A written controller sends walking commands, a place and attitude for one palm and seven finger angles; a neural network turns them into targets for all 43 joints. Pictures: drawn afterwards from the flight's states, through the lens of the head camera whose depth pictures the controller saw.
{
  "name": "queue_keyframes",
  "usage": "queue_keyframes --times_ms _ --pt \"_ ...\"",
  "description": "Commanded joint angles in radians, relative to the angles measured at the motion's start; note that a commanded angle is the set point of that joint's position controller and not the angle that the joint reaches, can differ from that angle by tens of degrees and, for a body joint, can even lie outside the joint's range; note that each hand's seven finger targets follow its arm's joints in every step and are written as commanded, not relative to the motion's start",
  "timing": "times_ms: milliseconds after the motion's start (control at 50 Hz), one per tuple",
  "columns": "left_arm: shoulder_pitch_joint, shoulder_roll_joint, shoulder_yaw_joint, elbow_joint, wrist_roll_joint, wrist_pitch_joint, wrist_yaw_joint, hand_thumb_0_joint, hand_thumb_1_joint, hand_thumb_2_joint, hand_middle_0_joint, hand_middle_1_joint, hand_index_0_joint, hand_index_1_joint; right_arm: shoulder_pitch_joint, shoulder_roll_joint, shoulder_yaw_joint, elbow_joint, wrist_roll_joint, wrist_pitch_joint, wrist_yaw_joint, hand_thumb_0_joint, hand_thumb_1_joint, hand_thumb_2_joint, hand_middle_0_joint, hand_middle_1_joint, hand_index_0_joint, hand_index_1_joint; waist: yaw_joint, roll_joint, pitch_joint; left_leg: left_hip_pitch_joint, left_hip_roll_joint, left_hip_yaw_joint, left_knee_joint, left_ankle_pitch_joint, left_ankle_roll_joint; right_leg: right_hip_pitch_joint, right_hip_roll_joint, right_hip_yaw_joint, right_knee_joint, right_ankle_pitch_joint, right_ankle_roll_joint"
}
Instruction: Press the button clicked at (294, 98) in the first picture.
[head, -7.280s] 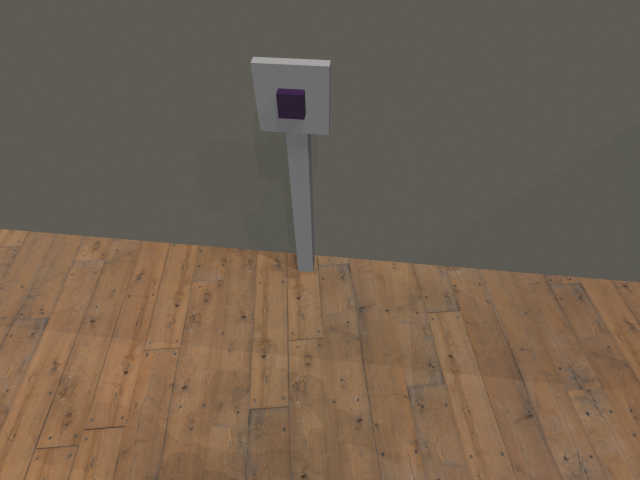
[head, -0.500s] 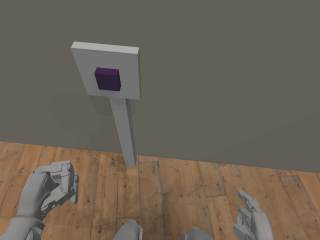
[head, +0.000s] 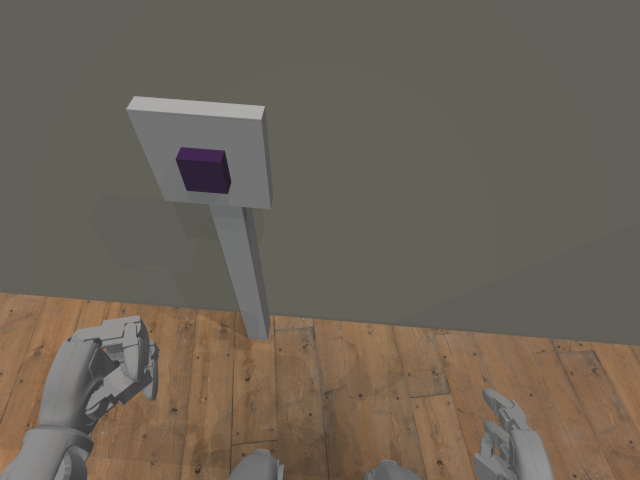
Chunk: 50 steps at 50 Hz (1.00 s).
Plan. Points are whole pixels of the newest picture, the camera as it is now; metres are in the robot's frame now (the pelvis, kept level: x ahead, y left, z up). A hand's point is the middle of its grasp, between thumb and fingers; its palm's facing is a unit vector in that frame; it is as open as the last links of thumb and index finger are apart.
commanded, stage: raise the hand and make a fist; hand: left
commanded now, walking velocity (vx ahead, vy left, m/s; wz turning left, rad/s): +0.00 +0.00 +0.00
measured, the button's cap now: (205, 169) +0.52 +0.20 +0.06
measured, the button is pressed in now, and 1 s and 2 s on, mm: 0 0 0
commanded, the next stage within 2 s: aim a knuckle at the button in 0.06 s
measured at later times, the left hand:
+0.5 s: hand (171, 329) +0.28 +0.19 +0.05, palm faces -0.06 -1.00 -0.04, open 3.1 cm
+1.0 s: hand (202, 267) +0.36 +0.18 +0.04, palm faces -0.04 -1.00 -0.03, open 3.1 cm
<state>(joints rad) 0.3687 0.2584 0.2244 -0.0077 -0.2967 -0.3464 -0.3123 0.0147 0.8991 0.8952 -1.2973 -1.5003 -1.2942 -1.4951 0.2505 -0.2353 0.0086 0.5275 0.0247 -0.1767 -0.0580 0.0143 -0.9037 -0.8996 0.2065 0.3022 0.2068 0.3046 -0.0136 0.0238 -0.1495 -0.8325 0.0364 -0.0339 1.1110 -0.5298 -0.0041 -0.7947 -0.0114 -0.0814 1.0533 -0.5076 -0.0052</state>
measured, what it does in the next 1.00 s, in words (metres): stands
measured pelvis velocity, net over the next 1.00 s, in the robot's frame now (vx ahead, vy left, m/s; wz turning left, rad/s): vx -0.01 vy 0.00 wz -0.02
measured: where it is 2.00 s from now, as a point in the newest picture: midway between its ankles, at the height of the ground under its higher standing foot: outside the picture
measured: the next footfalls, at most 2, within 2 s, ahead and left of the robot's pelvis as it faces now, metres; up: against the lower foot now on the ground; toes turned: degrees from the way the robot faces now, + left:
none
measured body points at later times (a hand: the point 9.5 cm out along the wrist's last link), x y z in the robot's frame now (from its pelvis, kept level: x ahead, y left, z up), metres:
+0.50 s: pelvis -0.01 +0.00 -0.01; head +0.06 +0.01 +0.44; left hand +0.27 +0.24 +0.05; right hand +0.15 -0.24 -0.09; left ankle +0.01 +0.12 -0.66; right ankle +0.00 -0.12 -0.66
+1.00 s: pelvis -0.01 +0.00 -0.01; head +0.08 +0.01 +0.44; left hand +0.36 +0.23 +0.05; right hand +0.11 -0.26 -0.11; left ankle +0.01 +0.12 -0.66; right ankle +0.00 -0.12 -0.66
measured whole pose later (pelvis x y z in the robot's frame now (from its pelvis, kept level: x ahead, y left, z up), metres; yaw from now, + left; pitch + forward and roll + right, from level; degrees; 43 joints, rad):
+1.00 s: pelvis -0.01 +0.00 -0.01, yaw -1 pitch +18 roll -1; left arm -0.27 0.28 0.24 0.53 -0.21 -0.37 -0.24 0.01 0.90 0.90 -1.30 -1.50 -1.30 -1.50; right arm 0.27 -0.25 0.01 0.61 0.02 -0.10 -0.05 0.01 -0.90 -0.90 0.21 0.30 0.21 0.30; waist -0.06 0.02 -0.14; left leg -0.92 0.03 0.00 1.11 -0.51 0.00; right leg -0.90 -0.01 -0.05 1.08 -0.49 0.00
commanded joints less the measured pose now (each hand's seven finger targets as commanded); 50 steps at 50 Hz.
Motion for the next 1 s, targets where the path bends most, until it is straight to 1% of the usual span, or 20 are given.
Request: queue_keyframes --times_ms 0,80,100,140,180,200,360,400,460,480,500,560,620,660,720,780,820,880,920,980 --pt "-0.039 0.149 0.084 -0.192 -0.018 -0.069 0.005 0.0 0.9 0.9 -1.3 -1.5 -1.3 -1.5 -0.037 -0.129 -0.059 -0.146 0.006 -0.05 -0.009 0.0 -0.9 -0.9 0.2 0.3 0.2 0.3 0.001 0.026 -0.195 0.147 -0.035 0.002 -0.155 0.341 0.022 0.136 0.034 0.016 -0.132 0.295 -0.013" --pt "-0.045 0.143 0.086 -0.195 -0.023 -0.068 0.005 0.0 0.9 0.9 -1.3 -1.5 -1.3 -1.5 -0.043 -0.129 -0.058 -0.152 0.007 -0.048 -0.009 0.0 -0.9 -0.9 0.2 0.3 0.2 0.3 0.004 0.041 -0.196 0.148 -0.038 0.005 -0.163 0.311 0.021 0.136 0.028 0.017 -0.143 0.269 -0.011" --pt "-0.044 0.146 0.091 -0.18 -0.027 -0.066 0.005 0.0 0.9 0.9 -1.3 -1.5 -1.3 -1.5 -0.045 -0.13 -0.057 -0.152 0.006 -0.045 -0.01 0.0 -0.9 -0.9 0.2 0.3 0.2 0.3 0.002 0.008 -0.188 0.13 -0.038 0.002 -0.161 0.301 0.023 0.14 0.032 0.017 -0.142 0.255 -0.011" --pt "-0.045 0.136 0.082 -0.187 -0.026 -0.072 0.001 0.0 0.9 0.9 -1.3 -1.5 -1.3 -1.5 -0.043 -0.13 -0.059 -0.154 0.008 -0.046 -0.012 0.0 -0.9 -0.9 0.2 0.3 0.2 0.3 0.002 0.009 -0.205 0.143 -0.037 0.002 -0.161 0.303 0.023 0.135 0.03 0.019 -0.141 0.26 -0.009" --pt "-0.147 0.141 0.066 -0.175 -0.023 -0.076 0.001 0.0 0.9 0.9 -1.3 -1.5 -1.3 -1.5 -0.039 -0.137 -0.051 -0.144 0.006 -0.049 -0.016 0.0 -0.9 -0.9 0.2 0.3 0.2 0.3 -0.02 0.03 -0.169 0.12 -0.038 0.003 -0.15 0.258 0.023 0.096 0.027 0.024 -0.146 0.215 -0.007" --pt "-0.205 0.152 0.065 -0.146 -0.019 -0.08 0.002 0.0 0.9 0.9 -1.3 -1.5 -1.3 -1.5 -0.036 -0.141 -0.046 -0.129 0.004 -0.049 -0.019 0.0 -0.9 -0.9 0.2 0.3 0.2 0.3 -0.036 0.006 -0.136 0.097 -0.034 -0.002 -0.141 0.23 0.025 0.071 0.032 0.028 -0.147 0.178 -0.008" --pt "-0.359 0.16 0.054 -0.067 0.004 -0.064 0.006 0.0 0.9 0.9 -1.3 -1.5 -1.3 -1.5 -0.028 -0.149 -0.045 -0.114 0.006 -0.062 -0.025 0.0 -0.9 -0.9 0.2 0.3 0.2 0.3 -0.018 0.067 -0.231 0.133 -0.035 -0.004 -0.153 0.234 0.024 0.076 0.023 0.033 -0.137 0.173 -0.014" --pt "-0.393 0.196 0.084 -0.027 0.008 -0.047 0.017 0.0 0.9 0.9 -1.3 -1.5 -1.3 -1.5 -0.023 -0.153 -0.044 -0.11 0.005 -0.054 -0.026 0.0 -0.9 -0.9 0.2 0.3 0.2 0.3 -0.014 0.037 -0.236 0.117 -0.032 -0.004 -0.154 0.237 0.025 0.088 0.026 0.033 -0.135 0.173 -0.014" --pt "-0.44 0.207 0.108 0.017 0.013 -0.032 0.034 0.0 0.9 0.9 -1.3 -1.5 -1.3 -1.5 -0.021 -0.15 -0.045 -0.108 0.006 -0.039 -0.022 0.0 -0.9 -0.9 0.2 0.3 0.2 0.3 -0.007 0.034 -0.257 0.12 -0.034 0.007 -0.16 0.263 0.023 0.12 0.02 0.039 -0.136 0.215 -0.011" --pt "-0.451 0.195 0.097 0.016 0.015 -0.032 0.038 0.0 0.9 0.9 -1.3 -1.5 -1.3 -1.5 -0.024 -0.148 -0.043 -0.111 0.005 -0.036 -0.019 0.0 -0.9 -0.9 0.2 0.3 0.2 0.3 -0.002 0.069 -0.259 0.131 -0.034 0.006 -0.167 0.278 0.019 0.118 0.019 0.035 -0.13 0.229 -0.014" --pt "-0.443 0.188 0.095 0.035 0.013 -0.03 0.042 0.0 0.9 0.9 -1.3 -1.5 -1.3 -1.5 -0.016 -0.149 -0.043 -0.111 0.005 -0.032 -0.015 0.0 -0.9 -0.9 0.2 0.3 0.2 0.3 -0.003 0.049 -0.258 0.132 -0.032 0.002 -0.171 0.292 0.019 0.122 0.022 0.029 -0.129 0.238 -0.016" --pt "-0.52 0.151 0.056 0.07 0.02 -0.037 0.051 0.0 0.9 0.9 -1.3 -1.5 -1.3 -1.5 -0.009 -0.15 -0.045 -0.099 0.004 -0.024 -0.01 0.0 -0.9 -0.9 0.2 0.3 0.2 0.3 -0.025 0.041 -0.248 0.131 -0.03 0.007 -0.163 0.28 0.019 0.099 0.02 0.032 -0.133 0.243 -0.01" --pt "-0.588 0.182 0.079 0.171 0.03 -0.045 0.054 0.0 0.9 0.9 -1.3 -1.5 -1.3 -1.5 0.003 -0.161 -0.049 -0.083 0.003 -0.013 -0.012 0.0 -0.9 -0.9 0.2 0.3 0.2 0.3 -0.037 -0.031 -0.217 0.083 -0.028 0.01 -0.156 0.236 0.023 0.092 0.019 0.043 -0.142 0.206 -0.005" --pt "-0.672 0.181 0.063 0.189 0.045 -0.058 0.053 0.0 0.9 0.9 -1.3 -1.5 -1.3 -1.5 0.006 -0.162 -0.048 -0.075 0.004 -0.007 -0.014 0.0 -0.9 -0.9 0.2 0.3 0.2 0.3 -0.044 0.006 -0.221 0.092 -0.028 0.009 -0.156 0.23 0.023 0.068 0.017 0.043 -0.134 0.196 -0.009" --pt "-0.755 0.219 0.088 0.215 0.052 -0.077 0.053 0.0 0.9 0.9 -1.3 -1.5 -1.3 -1.5 0.013 -0.165 -0.051 -0.062 0.003 0.0 -0.015 0.0 -0.9 -0.9 0.2 0.3 0.2 0.3 -0.036 0.027 -0.268 0.108 -0.027 0.01 -0.151 0.249 0.023 0.079 0.016 0.05 -0.126 0.211 -0.014" --pt "-0.786 0.191 0.066 0.197 0.05 -0.097 0.057 0.0 0.9 0.9 -1.3 -1.5 -1.3 -1.5 0.025 -0.158 -0.054 -0.057 0.0 0.004 -0.012 0.0 -0.9 -0.9 0.2 0.3 0.2 0.3 -0.031 0.067 -0.343 0.172 -0.025 0.007 -0.152 0.325 0.017 0.087 0.015 0.043 -0.109 0.275 -0.016" --pt "-0.815 0.202 0.073 0.231 0.055 -0.101 0.064 0.0 0.9 0.9 -1.3 -1.5 -1.3 -1.5 0.035 -0.16 -0.056 -0.041 -0.002 0.011 -0.01 0.0 -0.9 -0.9 0.2 0.3 0.2 0.3 -0.037 0.052 -0.359 0.175 -0.022 0.007 -0.142 0.356 0.017 0.091 0.017 0.045 -0.103 0.306 -0.015" --pt "-0.844 0.181 0.056 0.304 0.069 -0.095 0.077 0.0 0.9 0.9 -1.3 -1.5 -1.3 -1.5 0.046 -0.16 -0.058 -0.027 -0.002 0.026 -0.003 0.0 -0.9 -0.9 0.2 0.3 0.2 0.3 -0.046 0.05 -0.327 0.163 -0.02 0.006 -0.143 0.354 0.013 0.063 0.017 0.039 -0.099 0.308 -0.013" --pt "-0.841 0.196 0.077 0.362 0.078 -0.087 0.085 0.0 0.9 0.9 -1.3 -1.5 -1.3 -1.5 0.055 -0.164 -0.059 -0.026 -0.003 0.039 0.001 0.0 -0.9 -0.9 0.2 0.3 0.2 0.3 -0.041 0.012 -0.32 0.142 -0.019 0.006 -0.141 0.353 0.014 0.066 0.018 0.037 -0.095 0.31 -0.013" --pt "-0.939 0.189 0.065 0.434 0.091 -0.081 0.095 0.0 0.9 0.9 -1.3 -1.5 -1.3 -1.5 0.06 -0.166 -0.056 -0.023 -0.003 0.058 0.006 0.0 -0.9 -0.9 0.2 0.3 0.2 0.3 -0.055 -0.004 -0.287 0.101 -0.024 0.012 -0.139 0.296 0.016 0.052 0.016 0.042 -0.104 0.274 -0.011"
